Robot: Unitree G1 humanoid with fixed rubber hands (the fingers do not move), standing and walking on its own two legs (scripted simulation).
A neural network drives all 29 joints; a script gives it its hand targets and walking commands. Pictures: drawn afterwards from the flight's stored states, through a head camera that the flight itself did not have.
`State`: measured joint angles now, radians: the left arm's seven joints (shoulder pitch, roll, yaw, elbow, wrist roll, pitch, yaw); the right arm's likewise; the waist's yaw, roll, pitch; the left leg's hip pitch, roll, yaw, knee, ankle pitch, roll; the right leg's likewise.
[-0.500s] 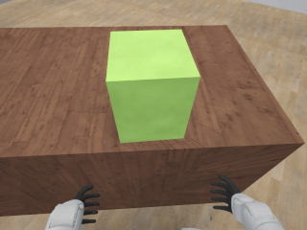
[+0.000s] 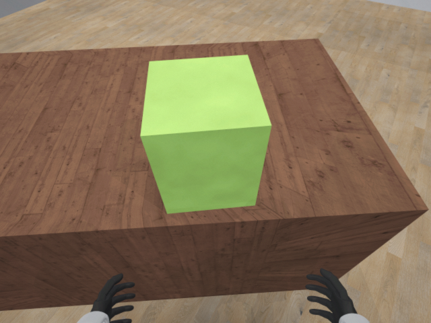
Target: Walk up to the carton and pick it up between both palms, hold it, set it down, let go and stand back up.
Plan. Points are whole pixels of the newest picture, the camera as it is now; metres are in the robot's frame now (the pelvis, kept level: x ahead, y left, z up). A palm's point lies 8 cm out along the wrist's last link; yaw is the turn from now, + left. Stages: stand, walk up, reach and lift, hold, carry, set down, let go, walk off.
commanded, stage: reach and lift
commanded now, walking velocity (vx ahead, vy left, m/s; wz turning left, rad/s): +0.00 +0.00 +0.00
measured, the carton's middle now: (205, 138) +0.47 +0.04 +0.06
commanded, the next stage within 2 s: none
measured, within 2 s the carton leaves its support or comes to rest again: neither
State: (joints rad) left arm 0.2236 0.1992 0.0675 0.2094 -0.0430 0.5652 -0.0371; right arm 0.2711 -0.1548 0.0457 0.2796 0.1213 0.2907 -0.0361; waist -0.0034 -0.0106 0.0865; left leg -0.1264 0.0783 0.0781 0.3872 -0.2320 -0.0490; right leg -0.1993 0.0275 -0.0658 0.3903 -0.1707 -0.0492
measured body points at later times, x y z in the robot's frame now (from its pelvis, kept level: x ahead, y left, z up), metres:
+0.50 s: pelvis +0.00 +0.01 +0.00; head +0.00 +0.02 +0.45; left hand +0.15 +0.24 -0.04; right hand +0.16 -0.19 -0.04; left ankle -0.02 +0.15 -0.74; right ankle +0.03 -0.09 -0.74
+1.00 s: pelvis +0.00 +0.01 +0.01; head -0.01 +0.02 +0.45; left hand +0.19 +0.22 +0.00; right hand +0.20 -0.19 +0.00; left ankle -0.02 +0.15 -0.74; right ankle +0.03 -0.09 -0.74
